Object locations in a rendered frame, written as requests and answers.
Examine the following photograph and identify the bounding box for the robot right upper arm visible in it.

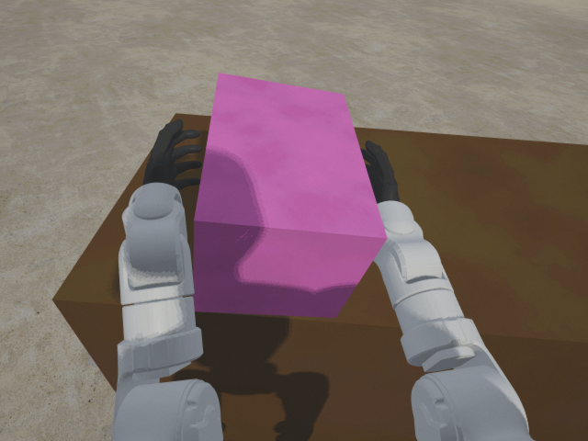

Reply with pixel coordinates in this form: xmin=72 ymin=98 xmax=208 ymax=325
xmin=411 ymin=366 xmax=536 ymax=441

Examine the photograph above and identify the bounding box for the right robot hand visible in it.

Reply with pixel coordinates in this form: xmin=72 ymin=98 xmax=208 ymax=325
xmin=360 ymin=141 xmax=400 ymax=204

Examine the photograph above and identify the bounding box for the robot right forearm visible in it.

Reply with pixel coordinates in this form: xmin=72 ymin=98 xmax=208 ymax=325
xmin=373 ymin=200 xmax=529 ymax=433

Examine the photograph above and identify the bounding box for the left robot hand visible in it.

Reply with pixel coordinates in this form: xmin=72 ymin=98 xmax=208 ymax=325
xmin=142 ymin=119 xmax=202 ymax=190

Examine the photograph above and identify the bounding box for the robot left upper arm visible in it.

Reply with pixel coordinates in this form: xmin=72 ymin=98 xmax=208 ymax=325
xmin=112 ymin=379 xmax=223 ymax=441

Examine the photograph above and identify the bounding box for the carton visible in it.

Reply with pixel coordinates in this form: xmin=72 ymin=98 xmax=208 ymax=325
xmin=193 ymin=73 xmax=388 ymax=318

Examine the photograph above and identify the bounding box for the robot left forearm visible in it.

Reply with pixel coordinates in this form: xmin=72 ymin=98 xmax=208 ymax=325
xmin=111 ymin=183 xmax=203 ymax=441

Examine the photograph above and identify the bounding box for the pedestal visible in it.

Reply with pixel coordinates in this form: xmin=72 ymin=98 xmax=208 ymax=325
xmin=52 ymin=113 xmax=588 ymax=441

